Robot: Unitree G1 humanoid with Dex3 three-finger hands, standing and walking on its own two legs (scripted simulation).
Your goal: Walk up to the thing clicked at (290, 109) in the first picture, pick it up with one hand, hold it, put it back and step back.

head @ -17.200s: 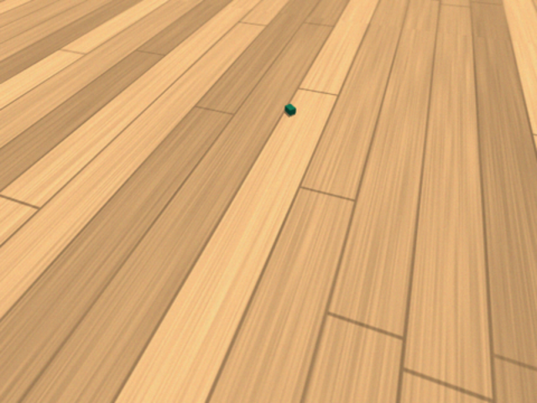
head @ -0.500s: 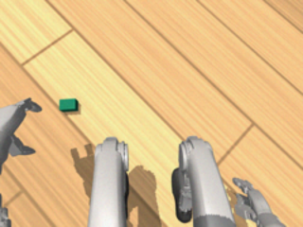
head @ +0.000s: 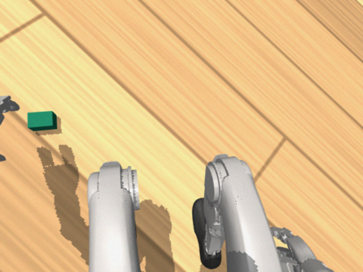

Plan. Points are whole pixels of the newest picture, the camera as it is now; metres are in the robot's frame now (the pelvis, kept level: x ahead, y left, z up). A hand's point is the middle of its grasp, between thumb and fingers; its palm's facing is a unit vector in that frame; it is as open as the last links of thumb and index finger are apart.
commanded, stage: rise first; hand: left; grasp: from above
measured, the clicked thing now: (42, 121) +0.47 +0.38 -0.32
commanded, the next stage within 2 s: none
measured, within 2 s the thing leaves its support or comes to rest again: neither
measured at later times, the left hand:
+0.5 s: hand (4, 129) +0.41 +0.40 -0.18, palm faces -0.44 -0.11 -0.89, open 11.7 cm
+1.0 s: hand (10, 127) +0.41 +0.40 -0.20, palm faces -0.43 -0.13 -0.89, open 11.8 cm
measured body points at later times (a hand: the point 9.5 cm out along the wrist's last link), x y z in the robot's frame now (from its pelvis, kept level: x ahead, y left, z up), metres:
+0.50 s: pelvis +0.01 +0.00 -0.03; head +0.24 +0.10 +0.35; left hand +0.42 +0.40 -0.13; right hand +0.11 -0.27 -0.13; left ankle +0.08 +0.12 -0.31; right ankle +0.10 -0.13 -0.31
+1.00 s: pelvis +0.01 +0.00 -0.03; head +0.25 +0.11 +0.33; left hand +0.43 +0.40 -0.15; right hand +0.10 -0.27 -0.13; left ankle +0.08 +0.12 -0.31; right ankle +0.10 -0.13 -0.31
